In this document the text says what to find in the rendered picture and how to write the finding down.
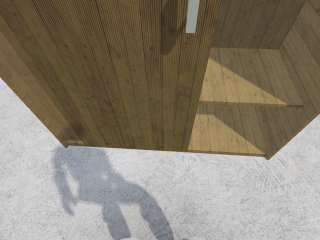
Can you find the wardrobe door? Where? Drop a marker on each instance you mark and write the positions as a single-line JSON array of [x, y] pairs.
[[123, 73], [20, 71]]

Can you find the handle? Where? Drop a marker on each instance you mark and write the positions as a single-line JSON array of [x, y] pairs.
[[192, 14]]

